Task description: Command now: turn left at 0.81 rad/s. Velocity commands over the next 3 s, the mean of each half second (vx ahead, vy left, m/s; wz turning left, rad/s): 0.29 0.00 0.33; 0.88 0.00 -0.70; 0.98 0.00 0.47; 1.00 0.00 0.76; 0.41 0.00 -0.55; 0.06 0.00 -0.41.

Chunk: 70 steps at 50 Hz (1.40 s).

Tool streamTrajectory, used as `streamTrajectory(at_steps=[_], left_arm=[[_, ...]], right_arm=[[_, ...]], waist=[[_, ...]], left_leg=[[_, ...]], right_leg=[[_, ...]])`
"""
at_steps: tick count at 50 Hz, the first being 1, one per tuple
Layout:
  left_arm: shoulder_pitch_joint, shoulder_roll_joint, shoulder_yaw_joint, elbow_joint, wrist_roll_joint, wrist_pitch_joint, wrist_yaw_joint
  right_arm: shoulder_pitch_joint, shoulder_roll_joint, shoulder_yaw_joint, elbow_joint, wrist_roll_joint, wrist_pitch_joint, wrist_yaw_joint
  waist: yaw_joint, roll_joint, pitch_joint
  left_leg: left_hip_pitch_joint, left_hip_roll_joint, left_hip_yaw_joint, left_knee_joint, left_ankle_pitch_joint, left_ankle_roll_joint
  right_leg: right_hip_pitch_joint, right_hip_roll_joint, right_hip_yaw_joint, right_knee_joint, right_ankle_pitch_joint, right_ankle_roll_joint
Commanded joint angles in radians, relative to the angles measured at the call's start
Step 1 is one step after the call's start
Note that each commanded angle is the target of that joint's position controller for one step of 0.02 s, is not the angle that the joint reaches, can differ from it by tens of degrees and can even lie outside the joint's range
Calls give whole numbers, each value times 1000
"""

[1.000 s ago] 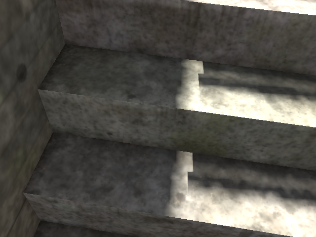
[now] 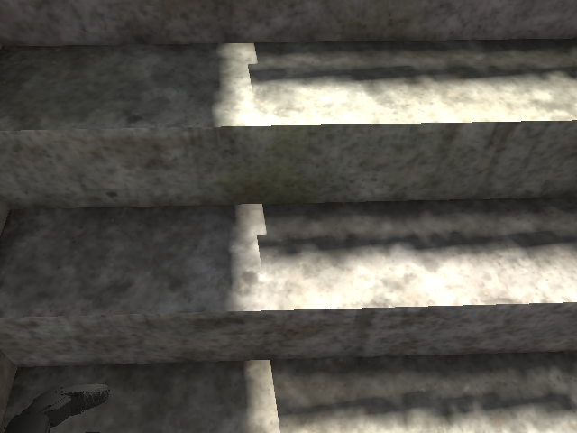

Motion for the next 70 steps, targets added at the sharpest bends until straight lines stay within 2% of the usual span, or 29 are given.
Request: streamTrajectory(at_steps=[1, 3, 4, 5, 6, 8, 10, 14, 22, 25, 30, 39, 44, 45, 47, 48, 49, 50, 51, 55, 57, 59, 61, 63, 65, 66, 67, 68, 70], left_arm=[[6, 18, -13, -48, -18, -42, -18], [114, 62, 6, -5, -19, -50, -19], [174, 116, 26, 11, -14, -50, -14], [150, 211, 38, -12, 36, -42, -7], [131, 170, 30, -30, 81, -60, -16], [2, 87, 2, -56, 57, -67, 2], [26, 100, -7, -52, 35, -64, 27], [184, 103, -16, 1, 13, -83, 14], [199, 95, -3, -5, -38, -82, -12], [78, -4, -35, -91, -54, -118, -22], [152, 15, -35, -36, -31, -70, -26], [-61, -48, -90, -205, -47, -21, -28], [-60, 6, -97, -261, -25, -26, -61], [-38, 86, -62, -212, -23, -47, -71], [202, 46, -27, -154, 20, -57, -66], [419, 92, -1, -2, 54, -65, -81], [391, 135, -17, 123, 57, -73, -83], [390, 251, -12, 92, 107, -82, -66], [556, 194, 2, 180, 118, -54, -66], [299, 3, -80, 284, 47, -28, -39], [778, -96, -94, 491, 87, -89, -28], [707, -15, -72, 488, 98, -107, 27], [512, 15, -78, 428, 55, -105, 61], [412, 121, -74, 399, -16, -91, 78], [572, 225, -37, 443, 34, -124, 27], [371, 326, -7, 353, 25, -161, 4], [182, 315, 11, 260, 9, -175, -26], [83, 182, -15, 217, 18, -175, -59], [-119, -103, -106, 7, 14, -168, -77]], right_arm=[[-99, -170, -52, -126, 4, 8, -14], [-135, -147, -43, -148, 22, 15, -13], [-111, -99, -29, -150, 12, 19, -12], [-67, -14, -10, -167, -4, 13, -5], [-96, -124, -34, -191, -22, -6, 4], [-42, -206, -63, -131, -18, 6, 8], [-57, -142, -42, -128, -23, 16, 13], [-119, -18, 23, -146, -31, -21, 21], [-99, -55, 18, -101, -6, -106, 32], [145, -207, -26, -3, -63, -106, 28], [12, -31, 20, -13, -59, -124, 24], [178, -40, 48, 112, -54, -89, 0], [-73, -167, 39, 31, -61, -61, -37], [48, -128, 61, 66, -69, -68, -38], [-1, -350, 3, 22, 6, -65, 1], [-150, -235, 36, -37, 27, -52, -4], [-172, -1, 93, -81, -26, -82, 4], [-6, 165, 143, -97, -17, -159, 38], [-107, 71, 112, -60, 14, -191, 53], [-251, 255, 207, -241, 51, -97, 98], [-598, 309, 228, -361, -31, -155, 100], [-518, 279, 232, -416, -18, -155, 111], [-555, 247, 237, -470, -23, -116, 139], [-624, 215, 243, -527, -36, -79, 113], [-411, 149, 184, -401, -31, -48, 100], [-52, 0, 110, -300, -61, -20, 72], [136, -101, 69, -187, -66, 0, 40], [163, -150, 45, -58, -67, 20, 10], [-48, -3, 98, -23, -56, 21, 24]], waist=[[9, 169, -184], [52, 170, -175], [52, 83, -182], [-1, -236, -175], [1, -271, -147], [-56, -113, -85], [-24, -39, -101], [37, -99, -114], [-7, -142, -72], [-89, 239, -116], [-16, 68, -23], [-31, 47, 107], [110, 19, -4], [87, -46, -143], [202, 196, -263], [300, 76, -147], [144, -265, 52], [33, -316, -214], [185, -116, -409], [-19, -242, -31], [226, -118, -135], [124, -141, -408], [28, -31, -418], [-23, -207, -322], [-32, -300, -491], [-270, -236, -641], [-367, 92, -612], [-278, 468, -584], [-117, 82, -121]], left_leg=[[171, 171, -265, -76, 428, 172], [36, 121, -265, -47, 234, 131], [-157, 63, -215, 69, -29, 81], [-440, -106, -11, 393, -377, 17], [-482, 1, 0, 645, -381, -28], [-419, 60, 57, 824, -210, -61], [-410, 61, 103, 901, -77, -77], [-339, 26, 157, 567, -95, -57], [179, 28, 233, -237, 48, 67], [527, 466, -241, -279, -213, 250], [357, 367, 19, -288, 33, 193], [460, 368, 311, -232, 338, 128], [208, 259, 556, -203, 1098, 54], [256, 227, 523, 77, 1668, 93], [374, 369, 370, 317, 1631, 73], [243, 221, 380, 785, 871, 35], [-327, 54, 347, 1257, -406, 43], [-684, -52, 19, 1604, -472, 94], [-844, -78, 44, 1786, -399, 103], [-1211, 7, 154, 2054, -464, 94], [-1468, -21, 303, 1984, -431, 76], [-1264, 74, 194, 1762, -435, 65], [-818, 90, 287, 1297, -374, 50], [-255, -55, 392, 666, -791, 35], [206, -91, 348, 741, -510, 67], [315, -79, 136, 614, -498, 136], [486, 29, -172, 284, -294, 279], [514, 236, -598, -5, -61, 436], [130, 258, -425, -1, -275, 324]], right_leg=[[29, 32, -17, -249, 98, 0], [228, 11, -36, -498, 277, -28], [413, -132, 81, -545, 298, -81], [490, -413, 424, -582, 364, -235], [345, -551, 534, -636, 442, -348], [222, -408, 255, -604, 426, -283], [192, -316, 128, -574, 396, -242], [234, -292, 187, -681, 39, -276], [108, -239, 263, -581, 84, -242], [-526, -98, 10, 35, -71, -105], [-661, -203, 24, 688, 185, -47], [-1043, -206, 13, 1213, -9, -23], [-377, -160, -247, 523, 76, -100], [-49, -26, -342, 386, 257, -159], [292, -100, -82, -393, 571, -196], [447, -163, -55, -841, 903, -240], [635, -265, 20, -652, 1485, -242], [912, -466, 83, -21, 2125, -295], [979, -476, 112, -76, 1876, -329], [438, -478, 8, -527, 742, -212], [1002, -311, 33, -289, 1497, -131], [1102, -404, 136, -327, 1569, -189], [748, -392, 42, -523, 1540, -184], [358, -353, 7, -627, 2096, -193], [273, -450, 46, -315, 3111, -231], [228, -403, 10, -43, 3025, -252], [-112, -270, 15, 399, 1938, -235], [-455, -51, 39, 1005, 454, -162], [-876, -70, 68, 1517, 160, -176]])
